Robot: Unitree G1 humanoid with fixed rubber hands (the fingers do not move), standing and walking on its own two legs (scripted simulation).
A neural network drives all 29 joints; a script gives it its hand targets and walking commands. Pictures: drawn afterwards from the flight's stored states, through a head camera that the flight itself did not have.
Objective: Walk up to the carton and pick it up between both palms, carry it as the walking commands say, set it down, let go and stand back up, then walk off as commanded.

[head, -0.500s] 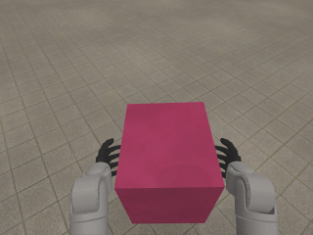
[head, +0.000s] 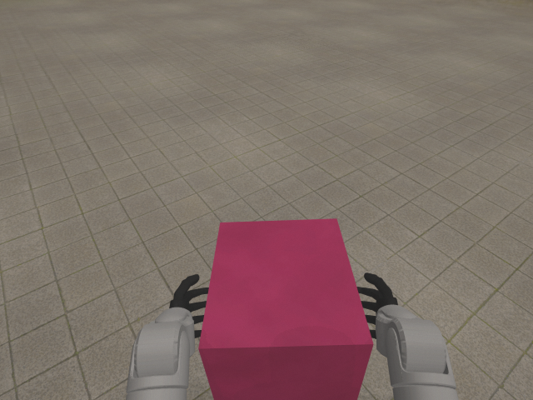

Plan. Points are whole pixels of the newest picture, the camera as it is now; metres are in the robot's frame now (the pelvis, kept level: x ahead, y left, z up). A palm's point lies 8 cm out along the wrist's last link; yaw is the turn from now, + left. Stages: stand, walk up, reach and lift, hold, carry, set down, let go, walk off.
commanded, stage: carry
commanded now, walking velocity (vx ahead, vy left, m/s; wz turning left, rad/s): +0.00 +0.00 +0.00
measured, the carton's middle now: (281, 320) +0.29 +0.00 -0.05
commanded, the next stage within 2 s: hold in 1.96 s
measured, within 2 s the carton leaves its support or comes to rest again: neither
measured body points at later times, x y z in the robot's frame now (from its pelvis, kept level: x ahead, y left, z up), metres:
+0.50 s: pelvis +0.02 +0.01 +0.00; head -0.03 +0.01 +0.45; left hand +0.28 +0.17 +0.06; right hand +0.29 -0.14 +0.07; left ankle -0.01 +0.07 -0.73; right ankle -0.01 -0.12 -0.73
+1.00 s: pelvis -0.04 +0.01 +0.00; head -0.09 +0.03 +0.45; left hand +0.22 +0.18 +0.08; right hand +0.23 -0.13 +0.08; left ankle -0.01 +0.07 -0.73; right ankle -0.02 -0.12 -0.73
